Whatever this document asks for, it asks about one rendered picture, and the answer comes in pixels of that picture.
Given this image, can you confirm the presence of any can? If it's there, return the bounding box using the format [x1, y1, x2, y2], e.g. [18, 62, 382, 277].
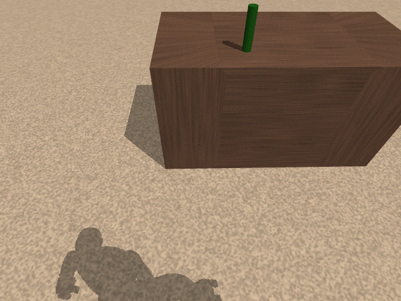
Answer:
[242, 4, 259, 53]

